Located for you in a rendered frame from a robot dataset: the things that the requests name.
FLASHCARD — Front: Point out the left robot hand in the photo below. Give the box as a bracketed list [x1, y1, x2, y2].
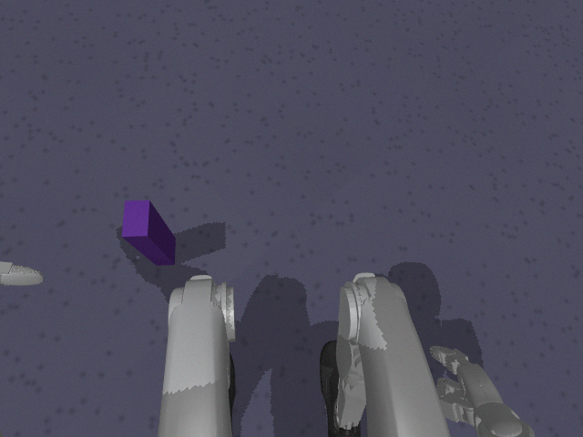
[0, 261, 44, 286]

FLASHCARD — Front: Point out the carton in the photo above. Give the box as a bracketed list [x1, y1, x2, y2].
[122, 200, 176, 266]

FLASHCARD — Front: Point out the right robot arm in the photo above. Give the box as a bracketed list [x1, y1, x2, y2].
[474, 402, 535, 437]

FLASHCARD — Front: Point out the right robot hand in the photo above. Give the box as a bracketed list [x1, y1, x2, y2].
[430, 346, 504, 428]

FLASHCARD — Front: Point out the right robot foot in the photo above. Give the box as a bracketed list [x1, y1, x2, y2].
[320, 340, 361, 437]

